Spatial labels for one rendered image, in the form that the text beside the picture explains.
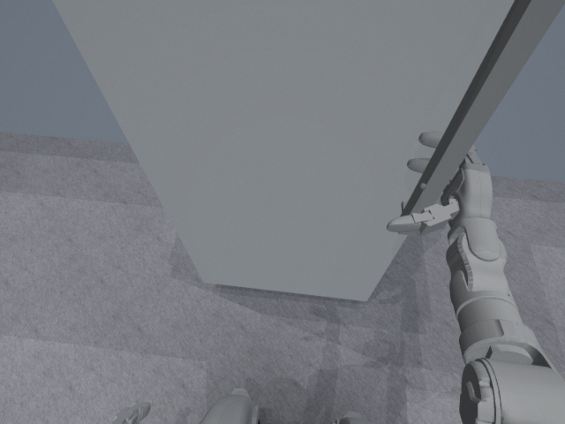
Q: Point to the left robot hand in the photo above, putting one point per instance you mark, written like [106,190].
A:
[132,415]

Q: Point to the handle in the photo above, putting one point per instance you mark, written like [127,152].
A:
[520,33]

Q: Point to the left robot shin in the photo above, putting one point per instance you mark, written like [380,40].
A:
[240,392]

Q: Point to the right robot shin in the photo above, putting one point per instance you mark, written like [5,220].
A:
[352,414]

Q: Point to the right robot forearm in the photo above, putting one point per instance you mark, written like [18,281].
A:
[490,323]

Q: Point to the right robot hand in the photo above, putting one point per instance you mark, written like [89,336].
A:
[471,187]

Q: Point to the robot shin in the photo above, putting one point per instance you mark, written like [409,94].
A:
[352,414]
[240,392]

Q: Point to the fridge door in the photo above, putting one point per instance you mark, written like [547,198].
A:
[276,133]

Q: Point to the right robot upper arm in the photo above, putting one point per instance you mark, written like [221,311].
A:
[504,392]

